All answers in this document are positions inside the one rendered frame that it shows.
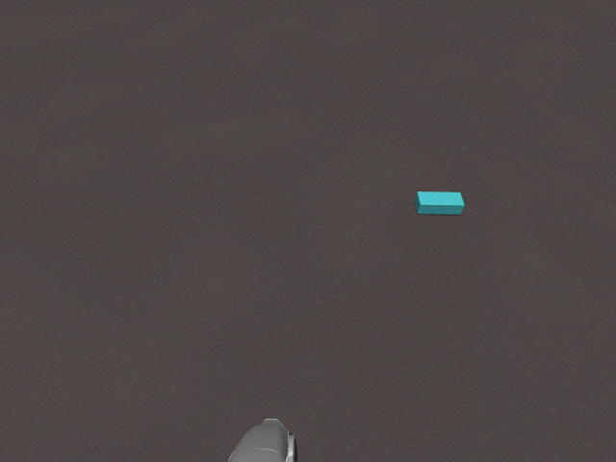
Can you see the carton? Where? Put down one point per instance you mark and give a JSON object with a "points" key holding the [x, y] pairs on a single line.
{"points": [[445, 203]]}

